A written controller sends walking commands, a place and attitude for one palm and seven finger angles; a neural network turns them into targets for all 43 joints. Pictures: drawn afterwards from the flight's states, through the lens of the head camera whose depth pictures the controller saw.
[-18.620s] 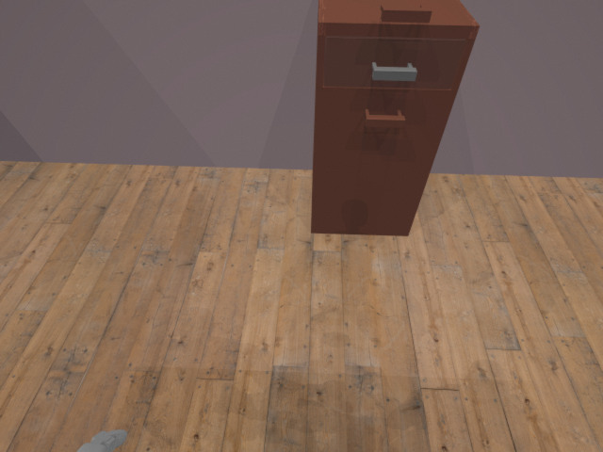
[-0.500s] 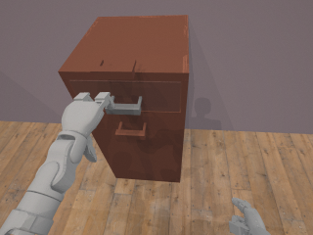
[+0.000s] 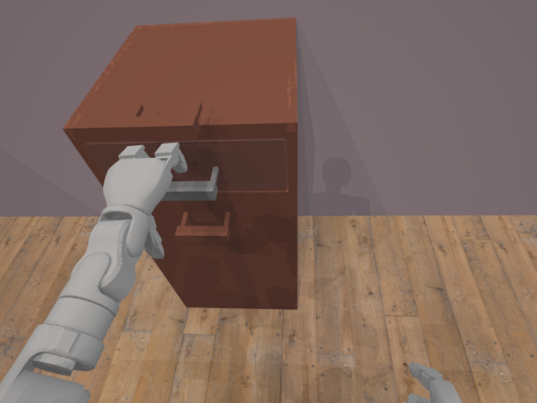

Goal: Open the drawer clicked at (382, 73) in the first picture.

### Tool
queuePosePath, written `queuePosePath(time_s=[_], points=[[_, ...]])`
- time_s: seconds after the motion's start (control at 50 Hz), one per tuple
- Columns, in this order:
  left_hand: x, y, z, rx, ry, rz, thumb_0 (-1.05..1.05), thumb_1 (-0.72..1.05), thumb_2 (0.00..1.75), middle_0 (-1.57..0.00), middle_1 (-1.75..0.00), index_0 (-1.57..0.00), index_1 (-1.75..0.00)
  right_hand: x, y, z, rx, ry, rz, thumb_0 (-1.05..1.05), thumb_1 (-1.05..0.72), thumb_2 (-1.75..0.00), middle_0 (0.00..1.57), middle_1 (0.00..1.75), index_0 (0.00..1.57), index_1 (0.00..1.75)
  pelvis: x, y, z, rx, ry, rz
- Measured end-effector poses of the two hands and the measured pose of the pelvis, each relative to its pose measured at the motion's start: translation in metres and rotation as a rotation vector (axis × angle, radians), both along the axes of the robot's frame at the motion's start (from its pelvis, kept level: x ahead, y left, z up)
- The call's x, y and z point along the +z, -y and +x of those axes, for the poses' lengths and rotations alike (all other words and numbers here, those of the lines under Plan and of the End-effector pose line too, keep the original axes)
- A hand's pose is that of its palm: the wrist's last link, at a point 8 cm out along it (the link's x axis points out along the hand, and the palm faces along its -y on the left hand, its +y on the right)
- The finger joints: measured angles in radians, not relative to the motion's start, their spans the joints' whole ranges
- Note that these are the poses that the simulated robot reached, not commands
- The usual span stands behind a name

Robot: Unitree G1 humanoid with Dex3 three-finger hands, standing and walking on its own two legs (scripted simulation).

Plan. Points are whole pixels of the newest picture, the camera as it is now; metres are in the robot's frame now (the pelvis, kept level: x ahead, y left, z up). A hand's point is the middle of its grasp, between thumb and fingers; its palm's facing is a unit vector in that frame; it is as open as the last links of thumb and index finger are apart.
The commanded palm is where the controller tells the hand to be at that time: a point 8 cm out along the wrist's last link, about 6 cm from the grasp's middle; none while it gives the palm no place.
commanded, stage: move the hooked fingers above the handle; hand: left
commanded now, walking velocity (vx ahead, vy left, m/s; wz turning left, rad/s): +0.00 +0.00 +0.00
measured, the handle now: (188, 181) +0.50 +0.22 +0.01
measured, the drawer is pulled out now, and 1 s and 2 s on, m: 0.00 0.00 0.00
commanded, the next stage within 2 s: none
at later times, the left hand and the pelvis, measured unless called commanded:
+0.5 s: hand (164, 190) +0.42 +0.22 +0.07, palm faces +0.01 -0.02 -1.00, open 13.7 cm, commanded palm +0.41 +0.23 +0.13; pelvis +0.01 -0.01 -0.01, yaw +0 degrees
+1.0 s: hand (171, 182) +0.46 +0.22 +0.06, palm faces -0.03 -0.02 -1.00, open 13.8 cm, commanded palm +0.43 +0.22 +0.13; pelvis +0.01 +0.00 -0.01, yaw -1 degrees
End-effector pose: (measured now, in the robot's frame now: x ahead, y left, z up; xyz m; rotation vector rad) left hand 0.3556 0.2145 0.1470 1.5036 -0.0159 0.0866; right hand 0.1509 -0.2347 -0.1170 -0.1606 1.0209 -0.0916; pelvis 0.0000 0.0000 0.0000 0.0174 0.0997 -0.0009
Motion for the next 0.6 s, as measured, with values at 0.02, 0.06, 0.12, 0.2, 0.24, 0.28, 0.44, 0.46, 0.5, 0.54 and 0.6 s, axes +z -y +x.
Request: queuePosePath(time_s=[0.02, 0.06, 0.12, 0.2, 0.24, 0.28, 0.44, 0.46, 0.5, 0.54, 0.6], points=[[0.001, -0.003, 0.004, 0.025, 0.001, 0.003, 0.0, -0.49, 0.3, -0.32, -1.21, -0.33, -1.21, -0.001, 0.002, -0.001, -0.005, -0.005, 0.002, 0.01, -0.91, -0.9, 0.2, 0.3, 0.2, 0.3, 0.0, 0.001, 0.001, -0.001, -0.004, 0.001], [0.002, -0.011, 0.009, 0.075, -0.013, 0.009, 0.0, -0.49, 0.3, -0.32, -1.2, -0.32, -1.21, -0.002, 0.005, -0.002, -0.013, -0.015, 0.005, 0.01, -0.91, -0.9, 0.2, 0.3, 0.2, 0.3, 0.0, 0.004, 0.004, -0.003, -0.01, 0.002], [-0.004, -0.017, 0.014, 0.127, -0.068, 0.013, 0.0, -0.49, 0.31, -0.32, -1.2, -0.32, -1.21, -0.003, 0.012, -0.004, -0.023, -0.031, 0.003, 0.01, -0.91, -0.9, 0.2, 0.3, 0.2, 0.3, 0.0, 0.007, 0.007, 0.0, -0.018, 0.003], [-0.018, -0.011, 0.016, 0.096, -0.149, -0.006, 0.0, -0.49, 0.31, -0.31, -1.2, -0.32, -1.2, -0.003, 0.022, -0.005, -0.03, -0.048, -0.021, 0.01, -0.91, -0.9, 0.2, 0.3, 0.2, 0.3, -0.001, 0.011, 0.011, 0.008, -0.025, 0.004], [-0.024, -0.002, 0.017, 0.041, -0.166, -0.014, 0.0, -0.49, 0.31, -0.32, -1.2, -0.32, -1.2, -0.003, 0.027, -0.005, -0.032, -0.051, -0.039, 0.01, -0.91, -0.9, 0.2, 0.3, 0.2, 0.3, -0.002, 0.012, 0.011, 0.013, -0.029, 0.003], [-0.027, 0.008, 0.019, -0.021, -0.158, -0.016, 0.0, -0.49, 0.31, -0.32, -1.2, -0.32, -1.2, -0.003, 0.031, -0.004, -0.037, -0.053, -0.053, 0.01, -0.91, -0.9, 0.2, 0.3, 0.2, 0.3, -0.003, 0.012, 0.012, 0.015, -0.035, 0.003], [-0.016, 0.009, 0.042, -0.022, -0.017, 0.014, 0.0, -0.49, 0.3, -0.32, -1.2, -0.33, -1.21, -0.01, 0.035, -0.014, -0.072, -0.075, -0.05, 0.01, -0.91, -0.9, 0.2, 0.3, 0.2, 0.3, -0.006, 0.014, 0.012, 0.004, -0.073, 0.006], [-0.018, 0.005, 0.044, -0.001, -0.027, 0.03, 0.0, -0.49, 0.31, -0.32, -1.2, -0.33, -1.21, -0.011, 0.034, -0.017, -0.076, -0.081, -0.045, 0.01, -0.91, -0.9, 0.2, 0.3, 0.2, 0.3, -0.006, 0.014, 0.012, 0.002, -0.076, 0.006], [-0.023, -0.004, 0.047, 0.064, -0.058, 0.041, 0.0, -0.49, 0.31, -0.32, -1.2, -0.33, -1.21, -0.014, 0.033, -0.022, -0.083, -0.098, -0.033, 0.01, -0.91, -0.9, 0.2, 0.3, 0.2, 0.3, -0.006, 0.014, 0.012, 0.001, -0.082, 0.006], [-0.028, -0.012, 0.049, 0.118, -0.1, 0.029, 0.0, -0.49, 0.31, -0.32, -1.2, -0.33, -1.21, -0.015, 0.032, -0.028, -0.092, -0.114, -0.026, 0.01, -0.91, -0.9, 0.2, 0.3, 0.2, 0.3, -0.006, 0.014, 0.012, 0.001, -0.083, 0.005], [-0.033, -0.016, 0.052, 0.128, -0.157, 0.018, 0.0, -0.49, 0.31, -0.32, -1.2, -0.33, -1.2, -0.015, 0.032, -0.037, -0.101, -0.137, -0.033, 0.01, -0.91, -0.9, 0.2, 0.3, 0.2, 0.3, -0.005, 0.014, 0.012, 0.01, -0.081, 0.003]])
